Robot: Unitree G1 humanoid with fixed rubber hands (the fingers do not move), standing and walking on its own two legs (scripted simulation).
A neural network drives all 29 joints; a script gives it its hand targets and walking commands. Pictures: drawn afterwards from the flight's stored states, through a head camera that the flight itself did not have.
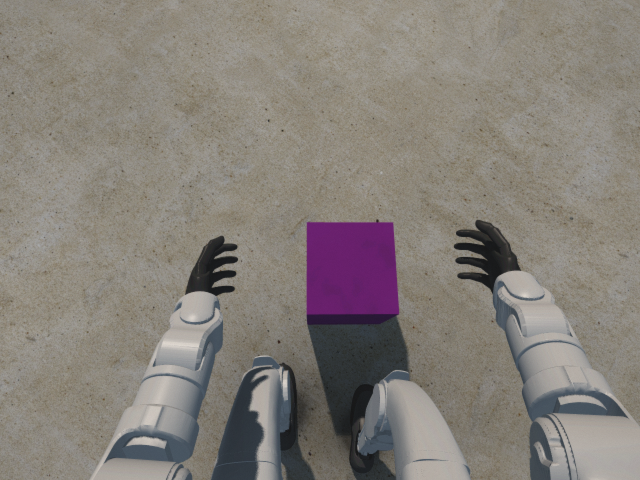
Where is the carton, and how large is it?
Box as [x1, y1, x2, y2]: [307, 222, 398, 324]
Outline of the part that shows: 307,222 307,324 380,323 397,314 398,302 392,222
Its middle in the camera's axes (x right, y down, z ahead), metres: +0.07 +0.09 +0.98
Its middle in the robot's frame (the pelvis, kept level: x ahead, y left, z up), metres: +0.45 -0.06 -0.56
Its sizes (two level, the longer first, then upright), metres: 0.210 0.200 0.250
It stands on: the floor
